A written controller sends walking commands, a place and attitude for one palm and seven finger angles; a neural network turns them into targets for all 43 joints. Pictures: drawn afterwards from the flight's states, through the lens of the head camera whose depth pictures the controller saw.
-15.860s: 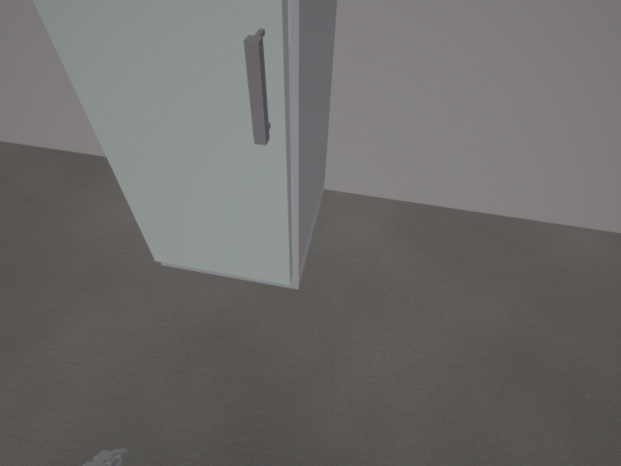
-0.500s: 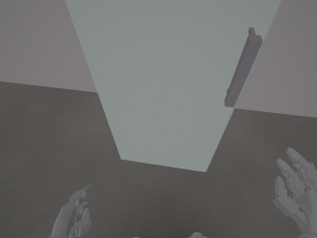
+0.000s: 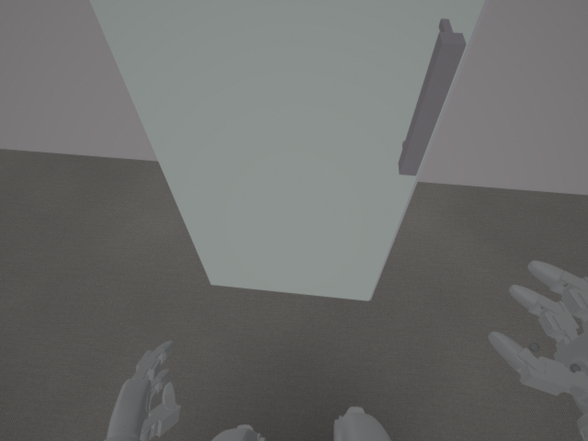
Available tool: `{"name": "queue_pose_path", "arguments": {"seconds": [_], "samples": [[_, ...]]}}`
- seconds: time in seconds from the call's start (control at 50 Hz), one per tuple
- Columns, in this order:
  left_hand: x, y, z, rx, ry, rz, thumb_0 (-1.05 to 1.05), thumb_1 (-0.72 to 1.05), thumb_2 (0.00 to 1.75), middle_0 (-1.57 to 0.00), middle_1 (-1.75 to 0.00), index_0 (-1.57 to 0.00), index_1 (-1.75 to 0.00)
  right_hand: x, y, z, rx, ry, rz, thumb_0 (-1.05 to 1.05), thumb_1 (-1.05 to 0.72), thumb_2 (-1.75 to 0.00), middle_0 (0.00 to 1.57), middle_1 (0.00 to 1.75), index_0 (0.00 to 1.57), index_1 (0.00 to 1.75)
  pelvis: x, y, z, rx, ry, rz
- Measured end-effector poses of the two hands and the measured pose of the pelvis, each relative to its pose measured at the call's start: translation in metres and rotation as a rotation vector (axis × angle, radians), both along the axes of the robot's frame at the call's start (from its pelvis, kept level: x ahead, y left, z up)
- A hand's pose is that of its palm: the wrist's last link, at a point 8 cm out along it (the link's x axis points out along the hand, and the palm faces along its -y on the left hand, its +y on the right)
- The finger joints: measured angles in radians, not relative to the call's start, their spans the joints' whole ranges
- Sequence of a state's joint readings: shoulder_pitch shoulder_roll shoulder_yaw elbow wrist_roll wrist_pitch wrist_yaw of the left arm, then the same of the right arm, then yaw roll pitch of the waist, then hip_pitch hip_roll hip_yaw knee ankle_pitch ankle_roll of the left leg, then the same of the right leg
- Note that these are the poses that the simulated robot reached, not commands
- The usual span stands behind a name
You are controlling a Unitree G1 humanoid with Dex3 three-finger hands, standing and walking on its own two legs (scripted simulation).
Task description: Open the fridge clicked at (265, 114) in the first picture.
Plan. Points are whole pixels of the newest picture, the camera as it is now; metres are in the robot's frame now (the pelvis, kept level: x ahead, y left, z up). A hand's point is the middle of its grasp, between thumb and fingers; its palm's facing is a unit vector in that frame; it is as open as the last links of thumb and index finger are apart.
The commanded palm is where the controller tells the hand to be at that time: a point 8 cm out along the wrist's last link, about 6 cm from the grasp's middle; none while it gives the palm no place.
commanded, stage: raise the hand to about handle height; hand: right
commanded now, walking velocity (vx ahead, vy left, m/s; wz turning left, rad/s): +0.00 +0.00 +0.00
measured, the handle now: (424, 105) +0.56 -0.17 +0.15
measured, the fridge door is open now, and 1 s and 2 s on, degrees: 0 0 0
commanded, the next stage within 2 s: move the hooked fingers beside the handle in 1.34 s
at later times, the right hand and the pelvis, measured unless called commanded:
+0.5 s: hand (575, 298) +0.26 -0.27 +0.13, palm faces +0.16 +0.99 -0.05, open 13.4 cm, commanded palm +0.23 -0.32 +0.14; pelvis +0.02 -0.01 +0.03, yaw +0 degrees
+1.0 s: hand out of the picture +0.29 -0.27 +0.18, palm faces +0.16 +0.99 -0.01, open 14.0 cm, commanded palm +0.25 -0.31 +0.18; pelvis +0.01 +0.00 +0.05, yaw +1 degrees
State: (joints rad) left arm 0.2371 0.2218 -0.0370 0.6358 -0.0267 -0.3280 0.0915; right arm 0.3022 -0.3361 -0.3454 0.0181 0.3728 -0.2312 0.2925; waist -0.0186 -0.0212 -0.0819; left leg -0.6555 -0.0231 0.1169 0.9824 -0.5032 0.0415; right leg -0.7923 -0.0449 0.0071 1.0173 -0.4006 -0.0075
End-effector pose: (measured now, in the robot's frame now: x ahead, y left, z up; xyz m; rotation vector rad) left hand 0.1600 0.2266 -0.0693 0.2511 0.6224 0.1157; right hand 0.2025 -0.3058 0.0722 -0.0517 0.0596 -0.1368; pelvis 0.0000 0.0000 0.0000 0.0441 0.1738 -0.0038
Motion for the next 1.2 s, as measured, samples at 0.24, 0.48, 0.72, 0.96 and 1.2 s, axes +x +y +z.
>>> {"name": "queue_pose_path", "arguments": {"seconds": [0.24, 0.48, 0.72, 0.96, 1.2], "samples": [[0.001, 0.016, 0.024, 0.056, -0.005, 0.029, 0.02, 0.90, 0.90, -0.21, -0.30, -0.20, -0.30, 0.013, -0.009, 0.025, -0.007, -0.051, -0.016, 0.00, 0.06, -0.48, 0.27, 0.92, 0.27, 0.92, 0.011, -0.008, 0.016, -0.007, -0.040, 0.004], [0.028, -0.005, 0.040, 0.004, -0.067, -0.019, 0.01, 0.90, 0.90, -0.21, -0.30, -0.20, -0.30, 0.026, -0.016, 0.060, -0.009, -0.086, -0.024, -0.01, 0.34, -0.36, 0.29, 1.10, 0.29, 1.10, 0.015, -0.008, 0.031, -0.013, -0.091, -0.004], [0.031, -0.004, 0.050, -0.014, -0.079, -0.022, 0.01, 0.90, 0.90, -0.21, -0.30, -0.20, -0.30, 0.040, -0.021, 0.090, 0.006, -0.099, -0.031, -0.01, 0.48, -0.31, 0.30, 1.19, 0.30, 1.19, 0.014, -0.002, 0.043, -0.023, -0.142, -0.004], [0.017, 0.016, 0.056, -0.002, -0.070, 0.034, 0.01, 0.90, 0.90, -0.21, -0.30, -0.20, -0.30, 0.057, -0.017, 0.108, 0.025, -0.094, -0.021, -0.01, 0.50, -0.30, 0.30, 1.20, 0.30, 1.20, 0.011, 0.003, 0.050, -0.030, -0.172, 0.009], [0.007, 0.019, 0.056, 0.004, -0.052, 0.049, 0.01, 0.90, 0.90, -0.21, -0.30, -0.20, -0.30, 0.054, -0.013, 0.100, 0.025, -0.085, -0.040, -0.01, 0.50, -0.30, 0.30, 1.20, 0.30, 1.20, 0.008, 0.003, 0.050, -0.029, -0.182, 0.016]]}}
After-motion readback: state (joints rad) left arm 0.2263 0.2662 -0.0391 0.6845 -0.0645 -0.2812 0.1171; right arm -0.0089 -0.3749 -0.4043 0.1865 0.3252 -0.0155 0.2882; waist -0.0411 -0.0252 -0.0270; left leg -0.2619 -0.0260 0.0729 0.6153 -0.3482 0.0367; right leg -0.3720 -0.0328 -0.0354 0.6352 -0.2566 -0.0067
